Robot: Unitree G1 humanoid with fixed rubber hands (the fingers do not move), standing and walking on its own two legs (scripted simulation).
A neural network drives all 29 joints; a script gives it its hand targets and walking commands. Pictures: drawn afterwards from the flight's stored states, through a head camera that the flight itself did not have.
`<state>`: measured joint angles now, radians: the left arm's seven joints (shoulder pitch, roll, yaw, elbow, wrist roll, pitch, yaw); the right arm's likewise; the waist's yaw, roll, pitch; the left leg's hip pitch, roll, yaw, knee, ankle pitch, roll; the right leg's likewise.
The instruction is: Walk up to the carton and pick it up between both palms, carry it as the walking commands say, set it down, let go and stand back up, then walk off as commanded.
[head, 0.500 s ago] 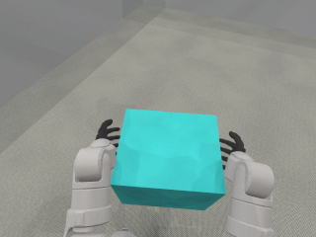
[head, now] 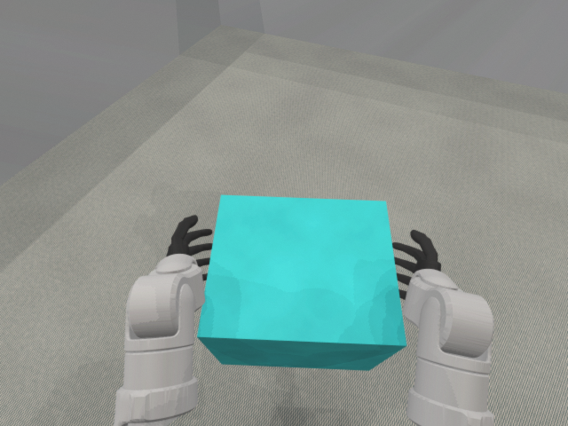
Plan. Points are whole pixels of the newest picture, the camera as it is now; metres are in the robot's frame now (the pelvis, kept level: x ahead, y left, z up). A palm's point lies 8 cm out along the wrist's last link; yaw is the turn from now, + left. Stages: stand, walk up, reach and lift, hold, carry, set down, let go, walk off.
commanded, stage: carry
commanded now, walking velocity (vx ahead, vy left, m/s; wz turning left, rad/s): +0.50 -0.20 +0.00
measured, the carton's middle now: (299, 287) +0.32 -0.01 +0.00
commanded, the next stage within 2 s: none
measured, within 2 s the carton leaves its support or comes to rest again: neither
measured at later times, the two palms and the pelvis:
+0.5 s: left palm (225, 134) +0.59 +0.13 +0.08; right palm (395, 136) +0.58 -0.18 +0.09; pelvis +0.30 -0.02 +0.02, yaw +0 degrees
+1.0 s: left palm (255, 61) +0.88 +0.10 +0.08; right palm (386, 58) +0.89 -0.22 +0.09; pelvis +0.60 -0.07 +0.01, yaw +3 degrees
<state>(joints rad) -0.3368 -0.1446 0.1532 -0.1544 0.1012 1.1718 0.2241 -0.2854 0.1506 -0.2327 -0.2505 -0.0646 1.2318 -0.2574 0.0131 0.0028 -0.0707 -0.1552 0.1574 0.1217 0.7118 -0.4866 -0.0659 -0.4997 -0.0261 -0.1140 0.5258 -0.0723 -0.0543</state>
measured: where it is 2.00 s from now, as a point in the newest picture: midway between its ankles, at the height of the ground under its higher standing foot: (316, 207)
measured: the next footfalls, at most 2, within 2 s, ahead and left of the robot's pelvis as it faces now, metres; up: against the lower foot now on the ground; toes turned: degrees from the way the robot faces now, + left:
left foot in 0.38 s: +0.34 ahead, +0.09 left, +0.00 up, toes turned +8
right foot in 0.68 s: +0.54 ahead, -0.18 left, +0.00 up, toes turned -6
